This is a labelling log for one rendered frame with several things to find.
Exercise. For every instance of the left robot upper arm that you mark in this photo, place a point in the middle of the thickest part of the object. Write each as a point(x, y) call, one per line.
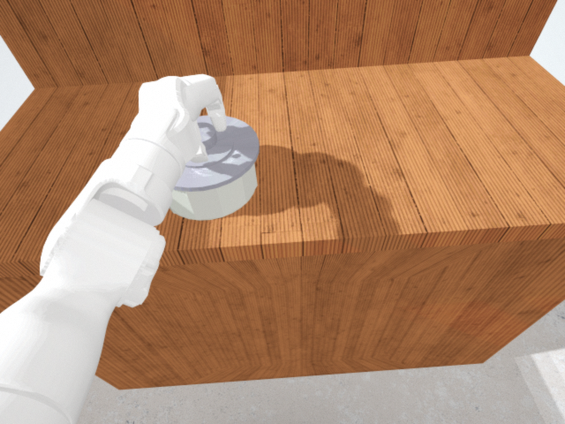
point(51, 340)

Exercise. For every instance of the table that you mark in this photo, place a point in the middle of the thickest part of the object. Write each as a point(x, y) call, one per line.
point(410, 206)

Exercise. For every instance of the knob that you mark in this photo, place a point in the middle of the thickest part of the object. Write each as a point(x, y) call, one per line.
point(208, 135)

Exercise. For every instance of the robot left hand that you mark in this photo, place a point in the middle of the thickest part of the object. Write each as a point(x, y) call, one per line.
point(211, 99)

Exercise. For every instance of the pot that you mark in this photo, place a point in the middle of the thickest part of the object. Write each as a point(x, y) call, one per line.
point(215, 203)

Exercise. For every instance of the lid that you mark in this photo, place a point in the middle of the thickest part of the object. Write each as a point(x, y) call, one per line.
point(235, 153)

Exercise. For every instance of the left robot forearm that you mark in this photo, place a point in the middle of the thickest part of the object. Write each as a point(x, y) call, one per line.
point(141, 175)

